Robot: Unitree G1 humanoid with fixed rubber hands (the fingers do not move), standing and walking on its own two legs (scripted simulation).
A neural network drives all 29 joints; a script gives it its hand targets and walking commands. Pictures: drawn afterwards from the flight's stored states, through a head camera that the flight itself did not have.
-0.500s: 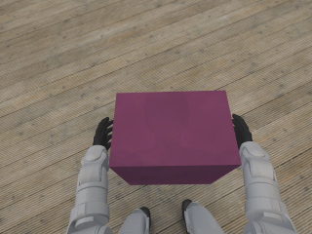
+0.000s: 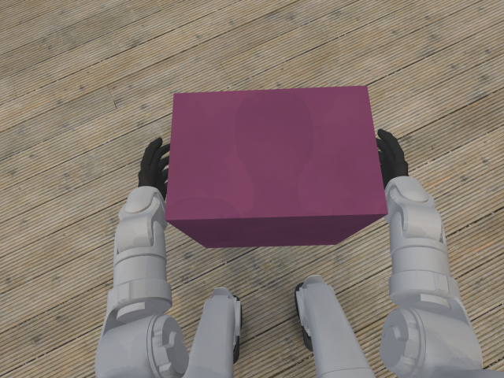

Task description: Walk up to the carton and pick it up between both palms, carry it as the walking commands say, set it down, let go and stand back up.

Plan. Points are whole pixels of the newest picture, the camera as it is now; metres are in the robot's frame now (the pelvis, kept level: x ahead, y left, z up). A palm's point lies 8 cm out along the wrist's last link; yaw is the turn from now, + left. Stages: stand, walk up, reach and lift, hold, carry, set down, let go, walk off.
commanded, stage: set down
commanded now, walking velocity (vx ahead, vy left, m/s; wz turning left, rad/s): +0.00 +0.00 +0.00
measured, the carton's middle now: (270, 183) +0.42 -0.03 -0.14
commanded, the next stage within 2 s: none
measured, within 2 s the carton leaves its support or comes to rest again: neither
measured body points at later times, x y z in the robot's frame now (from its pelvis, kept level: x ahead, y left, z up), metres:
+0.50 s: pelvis -0.01 +0.01 -0.07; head +0.24 -0.02 +0.31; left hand +0.45 +0.16 -0.16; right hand +0.43 -0.23 -0.16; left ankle +0.06 +0.14 -0.62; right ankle +0.07 -0.13 -0.62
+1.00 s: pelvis -0.03 +0.00 -0.14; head +0.26 -0.02 +0.20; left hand +0.47 +0.15 -0.25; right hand +0.46 -0.23 -0.25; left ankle +0.06 +0.14 -0.62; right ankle +0.07 -0.13 -0.62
